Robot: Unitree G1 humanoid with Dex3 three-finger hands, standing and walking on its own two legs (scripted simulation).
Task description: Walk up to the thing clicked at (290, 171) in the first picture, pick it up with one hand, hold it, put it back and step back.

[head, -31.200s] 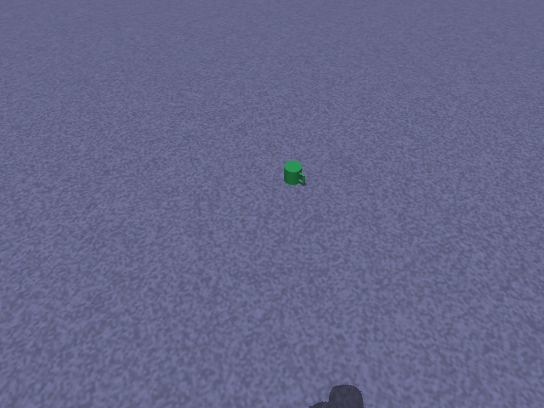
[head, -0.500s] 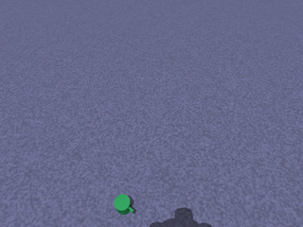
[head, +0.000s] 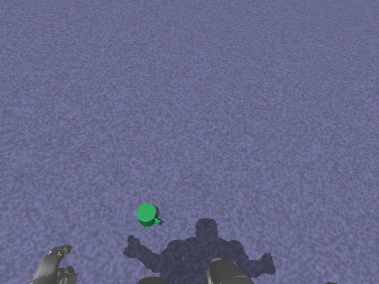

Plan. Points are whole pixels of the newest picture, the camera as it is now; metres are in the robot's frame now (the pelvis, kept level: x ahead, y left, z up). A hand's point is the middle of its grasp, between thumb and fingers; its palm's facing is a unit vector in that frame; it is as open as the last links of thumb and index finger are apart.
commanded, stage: step back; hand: left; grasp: from above
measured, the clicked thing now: (150, 216) +0.45 +0.17 -0.72
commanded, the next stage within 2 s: none
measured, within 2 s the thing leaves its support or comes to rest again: neither
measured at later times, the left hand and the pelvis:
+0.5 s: hand out of the picture +0.00 +0.23 -0.14, palm faces -0.07 -0.91 -0.40, open 7.4 cm; pelvis -0.11 -0.02 +0.00, yaw -3 degrees
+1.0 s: hand out of the picture -0.16 +0.25 -0.16, palm faces -0.10 -0.92 -0.39, open 7.4 cm; pelvis -0.27 -0.02 -0.01, yaw -6 degrees
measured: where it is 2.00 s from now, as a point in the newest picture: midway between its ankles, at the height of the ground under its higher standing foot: outside the picture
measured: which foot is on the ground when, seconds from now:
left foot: down 0.00-0.32, up 0.34-0.62, down 0.64-1.00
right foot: up 0.00-0.26, down 0.28-0.66, up 0.68-1.00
